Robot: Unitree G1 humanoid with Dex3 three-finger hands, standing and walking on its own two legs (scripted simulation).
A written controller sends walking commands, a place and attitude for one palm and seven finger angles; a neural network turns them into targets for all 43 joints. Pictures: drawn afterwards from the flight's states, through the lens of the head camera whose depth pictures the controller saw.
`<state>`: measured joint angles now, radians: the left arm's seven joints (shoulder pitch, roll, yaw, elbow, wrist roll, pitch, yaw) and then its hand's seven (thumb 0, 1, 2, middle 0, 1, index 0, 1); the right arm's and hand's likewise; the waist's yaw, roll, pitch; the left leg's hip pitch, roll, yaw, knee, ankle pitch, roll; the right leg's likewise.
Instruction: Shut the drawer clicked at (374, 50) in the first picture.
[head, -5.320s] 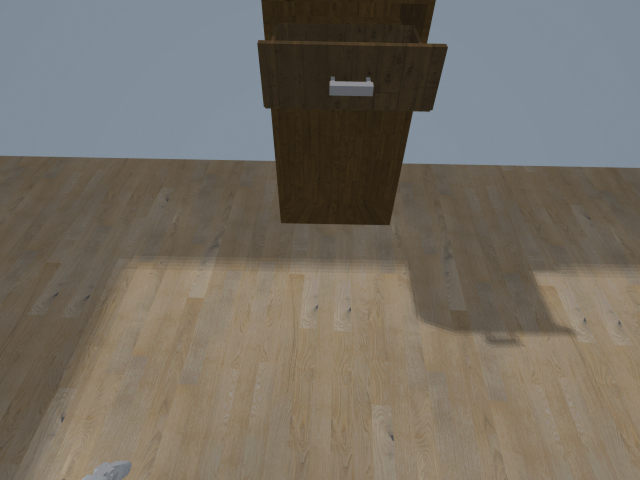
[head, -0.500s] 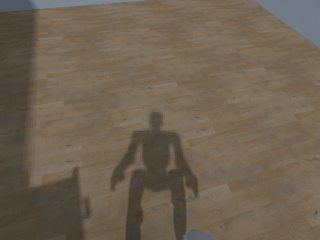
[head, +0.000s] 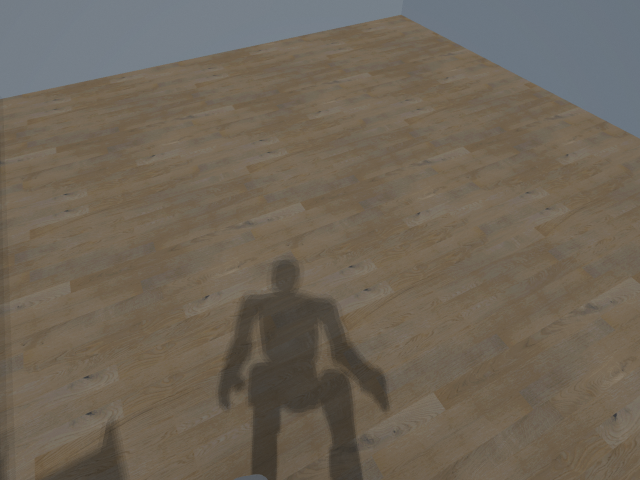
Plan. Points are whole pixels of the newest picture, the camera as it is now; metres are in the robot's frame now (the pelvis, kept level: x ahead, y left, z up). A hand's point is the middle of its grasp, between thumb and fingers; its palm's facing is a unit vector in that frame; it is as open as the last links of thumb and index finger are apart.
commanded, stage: turn to face it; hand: left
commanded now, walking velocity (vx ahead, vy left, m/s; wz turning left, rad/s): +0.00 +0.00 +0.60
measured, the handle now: out of the picture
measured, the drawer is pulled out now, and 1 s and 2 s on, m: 0.30 0.30 0.30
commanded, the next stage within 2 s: none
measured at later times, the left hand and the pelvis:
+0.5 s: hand out of the picture +0.07 +0.21 -0.15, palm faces +0.29 -0.92 -0.28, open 7.4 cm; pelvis +0.01 -0.02 -0.01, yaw +14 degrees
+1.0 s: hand out of the picture -0.12 +0.16 -0.19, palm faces +0.61 -0.75 -0.24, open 7.4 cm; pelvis -0.02 -0.03 -0.02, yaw +35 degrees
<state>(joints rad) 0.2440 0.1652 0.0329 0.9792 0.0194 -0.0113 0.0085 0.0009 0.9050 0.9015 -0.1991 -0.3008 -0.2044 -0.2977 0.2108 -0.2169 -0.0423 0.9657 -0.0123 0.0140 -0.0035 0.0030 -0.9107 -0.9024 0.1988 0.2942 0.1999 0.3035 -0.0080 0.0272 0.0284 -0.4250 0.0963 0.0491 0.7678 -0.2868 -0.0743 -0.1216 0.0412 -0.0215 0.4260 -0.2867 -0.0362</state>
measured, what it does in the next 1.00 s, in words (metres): steps on the spot, turning left: left foot, then right foot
